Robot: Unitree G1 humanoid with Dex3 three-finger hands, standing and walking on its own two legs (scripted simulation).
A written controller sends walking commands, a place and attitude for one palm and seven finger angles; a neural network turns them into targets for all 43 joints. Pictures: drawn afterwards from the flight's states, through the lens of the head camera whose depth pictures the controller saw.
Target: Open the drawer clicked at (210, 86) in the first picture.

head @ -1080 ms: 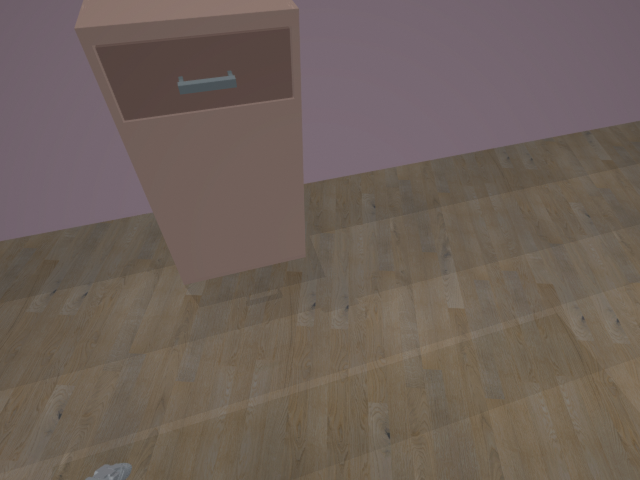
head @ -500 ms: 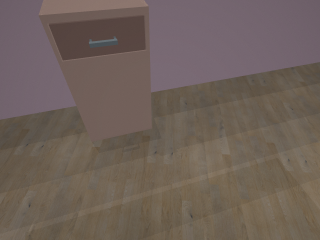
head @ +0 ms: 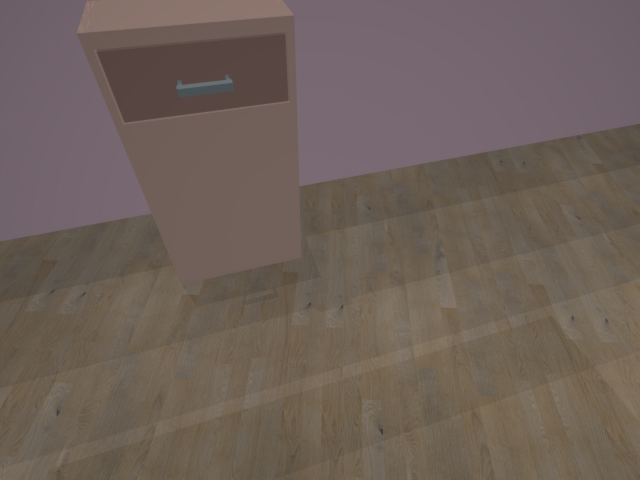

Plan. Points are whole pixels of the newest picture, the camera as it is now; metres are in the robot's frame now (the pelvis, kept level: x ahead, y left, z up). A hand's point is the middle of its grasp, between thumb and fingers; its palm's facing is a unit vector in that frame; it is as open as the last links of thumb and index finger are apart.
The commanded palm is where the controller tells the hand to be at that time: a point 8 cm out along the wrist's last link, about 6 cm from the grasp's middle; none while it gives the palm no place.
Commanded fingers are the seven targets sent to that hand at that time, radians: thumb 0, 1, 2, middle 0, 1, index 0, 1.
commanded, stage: look at it before walking up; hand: left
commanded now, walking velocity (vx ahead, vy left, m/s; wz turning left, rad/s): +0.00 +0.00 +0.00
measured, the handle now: (204, 84) +0.98 +0.35 +0.02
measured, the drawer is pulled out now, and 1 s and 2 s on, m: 0.00 0.00 0.00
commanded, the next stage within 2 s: walk to a spot facing it in 0.36 s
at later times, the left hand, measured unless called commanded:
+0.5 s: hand out of the picture +0.08 +0.25 -0.16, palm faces -0.02 -0.94 -0.33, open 7.4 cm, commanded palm none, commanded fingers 0.00 0.90 0.90 -0.20 -0.30 -0.20 -0.30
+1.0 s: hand out of the picture +0.12 +0.13 -0.17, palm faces -0.14 -0.96 -0.23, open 7.4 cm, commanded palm none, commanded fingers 0.00 0.90 0.90 -0.20 -0.30 -0.20 -0.30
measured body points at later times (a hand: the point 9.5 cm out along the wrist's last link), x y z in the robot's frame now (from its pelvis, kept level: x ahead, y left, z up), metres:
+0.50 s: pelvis +0.01 +0.00 +0.00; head +0.01 +0.01 +0.45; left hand +0.08 +0.30 -0.13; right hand +0.08 -0.29 -0.13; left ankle +0.00 +0.13 -0.74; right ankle +0.00 -0.11 -0.74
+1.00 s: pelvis +0.10 -0.06 -0.01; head +0.12 -0.08 +0.44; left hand +0.12 +0.18 -0.15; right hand +0.08 -0.31 -0.17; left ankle +0.11 +0.09 -0.66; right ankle +0.06 -0.12 -0.74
